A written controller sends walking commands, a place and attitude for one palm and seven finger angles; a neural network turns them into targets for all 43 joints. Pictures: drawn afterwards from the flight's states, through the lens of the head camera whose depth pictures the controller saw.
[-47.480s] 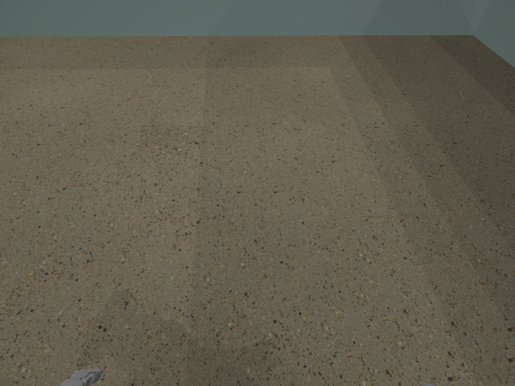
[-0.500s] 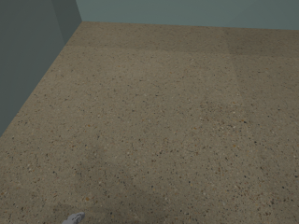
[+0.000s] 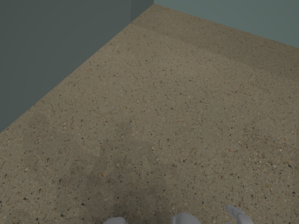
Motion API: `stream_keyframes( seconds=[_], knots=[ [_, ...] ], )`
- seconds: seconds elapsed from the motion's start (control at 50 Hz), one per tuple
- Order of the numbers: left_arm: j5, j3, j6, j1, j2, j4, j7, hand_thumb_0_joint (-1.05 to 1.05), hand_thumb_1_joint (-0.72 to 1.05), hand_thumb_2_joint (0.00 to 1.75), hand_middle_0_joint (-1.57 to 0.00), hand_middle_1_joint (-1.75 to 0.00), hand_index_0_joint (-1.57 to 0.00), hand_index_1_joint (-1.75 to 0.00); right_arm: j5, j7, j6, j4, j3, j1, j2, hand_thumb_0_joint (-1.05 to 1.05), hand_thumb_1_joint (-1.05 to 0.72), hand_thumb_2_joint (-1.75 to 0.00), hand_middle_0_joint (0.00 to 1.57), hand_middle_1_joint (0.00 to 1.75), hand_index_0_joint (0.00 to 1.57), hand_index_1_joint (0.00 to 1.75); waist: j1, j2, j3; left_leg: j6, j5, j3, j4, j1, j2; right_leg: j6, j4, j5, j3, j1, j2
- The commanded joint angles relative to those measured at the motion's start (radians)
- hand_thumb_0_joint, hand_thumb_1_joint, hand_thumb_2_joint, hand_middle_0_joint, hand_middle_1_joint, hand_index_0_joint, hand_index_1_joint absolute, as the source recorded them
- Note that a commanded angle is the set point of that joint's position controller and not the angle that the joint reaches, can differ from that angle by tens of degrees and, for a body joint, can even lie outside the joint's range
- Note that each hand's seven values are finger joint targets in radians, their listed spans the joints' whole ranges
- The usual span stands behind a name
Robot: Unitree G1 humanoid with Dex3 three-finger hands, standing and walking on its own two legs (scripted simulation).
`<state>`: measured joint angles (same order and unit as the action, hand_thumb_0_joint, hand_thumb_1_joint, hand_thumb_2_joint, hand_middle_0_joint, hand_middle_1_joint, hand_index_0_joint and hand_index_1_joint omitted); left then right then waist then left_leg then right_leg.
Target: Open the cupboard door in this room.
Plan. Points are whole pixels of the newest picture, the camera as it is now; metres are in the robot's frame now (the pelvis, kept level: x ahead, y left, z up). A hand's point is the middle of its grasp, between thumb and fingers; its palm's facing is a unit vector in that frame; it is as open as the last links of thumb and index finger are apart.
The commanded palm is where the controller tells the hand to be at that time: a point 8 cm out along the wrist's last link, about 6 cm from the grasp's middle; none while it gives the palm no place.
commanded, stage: turn to face it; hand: left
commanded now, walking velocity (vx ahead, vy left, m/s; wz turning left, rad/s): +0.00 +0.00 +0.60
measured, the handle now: out of the picture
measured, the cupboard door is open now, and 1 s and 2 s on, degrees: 41 41 41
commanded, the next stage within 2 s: none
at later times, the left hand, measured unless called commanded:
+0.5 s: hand out of the picture +0.03 +0.15 -0.16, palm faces +0.32 -0.92 -0.22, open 7.4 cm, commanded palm none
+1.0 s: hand out of the picture -0.01 +0.11 -0.14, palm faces +0.58 -0.76 -0.29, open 7.4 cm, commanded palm none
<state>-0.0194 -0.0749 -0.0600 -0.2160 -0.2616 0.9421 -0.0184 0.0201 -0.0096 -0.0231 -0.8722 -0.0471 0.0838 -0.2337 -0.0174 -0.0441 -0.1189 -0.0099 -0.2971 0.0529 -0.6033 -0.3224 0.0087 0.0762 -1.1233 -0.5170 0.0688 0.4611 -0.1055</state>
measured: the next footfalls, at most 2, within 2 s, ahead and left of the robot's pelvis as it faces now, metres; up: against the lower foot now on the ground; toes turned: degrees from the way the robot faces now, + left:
right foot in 0.20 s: +0.09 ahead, -0.16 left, +0.00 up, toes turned +3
left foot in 0.52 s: +0.01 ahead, +0.08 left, +0.00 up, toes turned +26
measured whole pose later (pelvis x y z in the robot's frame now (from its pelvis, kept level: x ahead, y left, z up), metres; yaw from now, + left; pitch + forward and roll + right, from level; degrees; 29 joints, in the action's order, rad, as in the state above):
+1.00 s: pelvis +0.05 -0.10 +0.01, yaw +37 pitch +0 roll +3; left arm -0.03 -0.04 -0.02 -0.20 -0.19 0.88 -0.03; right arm 0.01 -0.03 -0.08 -0.93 -0.09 0.12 -0.25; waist 0.02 0.01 -0.11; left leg 0.05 -0.45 0.03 -1.06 -0.48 0.01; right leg -0.02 -0.55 -0.30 0.16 0.25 -0.11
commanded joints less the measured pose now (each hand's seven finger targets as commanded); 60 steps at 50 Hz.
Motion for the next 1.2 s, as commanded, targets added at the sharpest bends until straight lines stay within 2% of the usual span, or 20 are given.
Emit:
stream_keyframes(
  seconds=[0.0, 0.12, 0.14, 0.18, 0.28, 0.38, 0.46, 0.5, 0.52, 0.6, 0.74, 0.76, 0.8, 0.92, 1.0, 1.1, 1.12, 1.14, 1.16, 1.18],
  knots=[
    [0.001, -0.013, 0.031, 0.012, -0.06, -0.107, 0.01, 0.0, 0.9, 0.9, -0.2, -0.3, -0.2, -0.3, 0.005, 0.019, 0.006, 0.044, -0.059, 0.052, -0.21, 0.0, -0.9, -0.9, 0.2, 0.3, 0.2, 0.3, 0.024, 0.205, 0.167, -0.139, 0.46, -0.203, 0.217, 0.138, 0.215, 0.012, 0.082, 0.08, -0.038, 0.041, 0.02],
    [0.004, -0.014, 0.047, -0.057, -0.061, -0.111, 0.01, 0.0, 0.9, 0.9, -0.2, -0.3, -0.2, -0.3, 0.005, 0.01, -0.014, 0.06, -0.074, -0.003, -0.212, 0.0, -0.9, -0.9, 0.2, 0.3, 0.2, 0.3, -0.017, 0.213, 0.156, -0.098, 0.204, -0.27, 0.153, -0.059, 0.164, -0.003, 0.5, 0.205, 0.02, -0.255, 0.097],
    [0.0, -0.024, 0.056, -0.1, -0.095, -0.104, 0.005, 0.0, 0.9, 0.9, -0.2, -0.3, -0.2, -0.3, -0.002, 0.007, -0.015, 0.071, -0.073, -0.014, -0.182, 0.0, -0.9, -0.9, 0.2, 0.3, 0.2, 0.3, -0.044, 0.132, 0.162, -0.056, 0.103, -0.243, 0.063, -0.147, 0.105, -0.013, 0.647, 0.261, -0.024, -0.367, 0.049],
    [-0.013, -0.041, 0.068, -0.12, -0.238, -0.12, -0.01, 0.0, 0.9, 0.9, -0.2, -0.3, -0.2, -0.3, -0.006, -0.004, -0.013, 0.106, -0.061, -0.015, -0.102, 0.0, -0.9, -0.9, 0.2, 0.3, 0.2, 0.3, -0.072, -0.304, 0.173, 0.041, -0.354, -0.069, -0.455, -0.305, -0.061, -0.208, 0.867, 0.347, -0.463, -0.366, -0.402],
    [-0.012, -0.01, 0.067, 0.063, -0.103, -0.162, -0.02, 0.0, 0.9, 0.9, -0.2, -0.3, -0.2, -0.3, -0.003, -0.021, -0.038, 0.042, -0.051, 0.04, -0.069, 0.0, -0.9, -0.9, 0.2, 0.3, 0.2, 0.3, 0.037, -0.198, 0.12, 0.067, -0.158, -0.043, -0.569, -0.206, 0.03, -0.176, 0.784, 0.498, -0.083, -0.218, -0.224],
    [-0.014, -0.031, 0.071, -0.048, -0.155, -0.112, -0.016, 0.0, 0.9, 0.9, -0.2, -0.3, -0.2, -0.3, -0.011, -0.026, -0.021, 0.047, -0.029, -0.004, -0.027, 0.0, -0.9, -0.9, 0.2, 0.3, 0.2, 0.3, -0.03, -0.148, 0.175, 0.067, -0.191, 0.054, -0.188, -0.122, -0.004, -0.186, 0.685, 0.76, -0.025, -0.402, -0.254],
    [0.001, -0.042, 0.064, -0.023, -0.155, -0.102, -0.007, 0.0, 0.9, 0.9, -0.2, -0.3, -0.2, -0.3, -0.009, -0.019, -0.009, 0.025, -0.039, 0.101, -0.07, 0.0, -0.9, -0.9, 0.2, 0.3, 0.2, 0.3, 0.029, -0.102, 0.207, 0.04, 0.039, 0.056, 0.126, 0.103, 0.0, -0.108, 0.541, 0.667, 0.063, -0.312, -0.246],
    [0.011, -0.013, 0.054, 0.017, -0.048, -0.161, 0.005, 0.0, 0.9, 0.9, -0.2, -0.3, -0.2, -0.3, 0.005, -0.01, -0.001, 0.015, -0.083, 0.208, -0.241, 0.0, -0.9, -0.9, 0.2, 0.3, 0.2, 0.3, 0.095, 0.362, 0.239, -0.15, 0.619, -0.431, 0.224, 0.379, 0.382, 0.019, 0.173, -0.089, 0.121, 0.121, -0.045],
    [0.0, -0.006, 0.044, 0.092, -0.055, -0.195, -0.001, 0.0, 0.9, 0.9, -0.2, -0.3, -0.2, -0.3, 0.01, -0.001, -0.009, -0.009, -0.087, 0.267, -0.271, 0.0, -0.9, -0.9, 0.2, 0.3, 0.2, 0.3, 0.129, 0.279, 0.223, -0.234, 0.578, -0.445, 0.226, 0.311, 0.442, 0.0, 0.043, -0.148, 0.013, 0.147, -0.028],
    [0.004, -0.015, 0.037, 0.081, -0.049, -0.13, 0.007, 0.0, 0.9, 0.9, -0.2, -0.3, -0.2, -0.3, 0.008, 0.027, 0.009, 0.017, -0.061, 0.119, -0.181, 0.0, -0.9, -0.9, 0.2, 0.3, 0.2, 0.3, 0.044, 0.245, 0.182, -0.148, 0.556, -0.263, 0.211, 0.204, 0.247, 0.005, 0.002, 0.066, -0.062, 0.126, -0.003],
    [0.011, -0.013, 0.045, -0.027, -0.043, -0.102, 0.007, 0.0, 0.9, 0.9, -0.2, -0.3, -0.2, -0.3, 0.007, 0.018, -0.011, 0.035, -0.07, 0.036, -0.197, 0.0, -0.9, -0.9, 0.2, 0.3, 0.2, 0.3, -0.004, 0.199, 0.161, -0.109, 0.326, -0.288, 0.157, 0.006, 0.176, -0.012, 0.505, 0.181, 0.008, -0.231, 0.093],
    [0.009, -0.021, 0.053, -0.078, -0.07, -0.094, 0.002, 0.0, 0.9, 0.9, -0.2, -0.3, -0.2, -0.3, 0.0, 0.015, -0.013, 0.047, -0.069, 0.017, -0.18, 0.0, -0.9, -0.9, 0.2, 0.3, 0.2, 0.3, -0.033, 0.137, 0.165, -0.069, 0.216, -0.267, 0.095, -0.077, 0.128, -0.018, 0.65, 0.272, -0.008, -0.348, 0.066],
    [-0.013, -0.045, 0.065, -0.115, -0.228, -0.102, -0.014, 0.0, 0.9, 0.9, -0.2, -0.3, -0.2, -0.3, -0.01, 0.0, -0.016, 0.09, -0.06, 0.001, -0.095, 0.0, -0.9, -0.9, 0.2, 0.3, 0.2, 0.3, -0.064, -0.293, 0.15, 0.045, -0.333, -0.067, -0.386, -0.279, -0.077, -0.202, 0.888, 0.352, -0.456, -0.382, -0.389],
    [-0.01, -0.012, 0.072, 0.038, -0.101, -0.14, -0.023, 0.0, 0.9, 0.9, -0.2, -0.3, -0.2, -0.3, -0.005, -0.022, -0.04, 0.025, -0.046, 0.027, -0.057, 0.0, -0.9, -0.9, 0.2, 0.3, 0.2, 0.3, 0.028, -0.15, 0.133, 0.07, -0.154, -0.038, -0.494, -0.189, 0.021, -0.181, 0.77, 0.598, -0.055, -0.284, -0.218],
    [-0.012, -0.026, 0.073, -0.054, -0.137, -0.099, -0.018, 0.0, 0.9, 0.9, -0.2, -0.3, -0.2, -0.3, -0.01, -0.026, -0.031, 0.039, -0.035, -0.032, -0.033, 0.0, -0.9, -0.9, 0.2, 0.3, 0.2, 0.3, -0.027, -0.139, 0.152, 0.069, -0.178, 0.026, -0.248, -0.134, -0.003, -0.19, 0.723, 0.726, -0.029, -0.396, -0.244],
    [-0.003, -0.043, 0.066, -0.037, -0.154, -0.085, -0.008, 0.0, 0.9, 0.9, -0.2, -0.3, -0.2, -0.3, -0.01, -0.02, -0.013, 0.027, -0.036, 0.051, -0.063, 0.0, -0.9, -0.9, 0.2, 0.3, 0.2, 0.3, 0.016, -0.105, 0.192, 0.042, 0.01, 0.052, 0.099, 0.089, -0.007, -0.125, 0.57, 0.667, 0.055, -0.332, -0.249],
    [0.006, -0.041, 0.061, -0.03, -0.137, -0.095, -0.003, 0.0, 0.9, 0.9, -0.2, -0.3, -0.2, -0.3, -0.006, -0.019, -0.005, 0.016, -0.049, 0.108, -0.115, 0.0, -0.9, -0.9, 0.2, 0.3, 0.2, 0.3, 0.053, 0.012, 0.224, 0.011, 0.163, -0.021, 0.193, 0.24, 0.055, -0.076, 0.439, 0.558, 0.1, -0.212, -0.221],
    [0.012, -0.028, 0.054, -0.024, -0.07, -0.135, 0.005, 0.0, 0.9, 0.9, -0.2, -0.3, -0.2, -0.3, 0.006, -0.012, 0.0, 0.015, -0.079, 0.164, -0.23, 0.0, -0.9, -0.9, 0.2, 0.3, 0.2, 0.3, 0.087, 0.326, 0.244, -0.126, 0.501, -0.395, 0.216, 0.384, 0.328, 0.006, 0.215, 0.056, 0.142, 0.07, -0.073],
    [0.001, -0.009, 0.045, 0.067, -0.056, -0.178, 0.0, 0.0, 0.9, 0.9, -0.2, -0.3, -0.2, -0.3, 0.007, -0.002, -0.01, -0.007, -0.086, 0.23, -0.276, 0.0, -0.9, -0.9, 0.2, 0.3, 0.2, 0.3, 0.124, 0.311, 0.216, -0.237, 0.618, -0.474, 0.238, 0.336, 0.441, 0.002, 0.073, -0.169, 0.041, 0.152, -0.028],
    [-0.004, -0.012, 0.036, 0.113, -0.059, -0.179, -0.003, 0.0, 0.9, 0.9, -0.2, -0.3, -0.2, -0.3, 0.009, 0.01, -0.006, -0.01, -0.082, 0.231, -0.254, 0.0, -0.9, -0.9, 0.2, 0.3, 0.2, 0.3, 0.121, 0.251, 0.206, -0.234, 0.531, -0.464, 0.245, 0.298, 0.395, 0.001, -0.001, -0.104, -0.02, 0.179, -0.028]
  ],
)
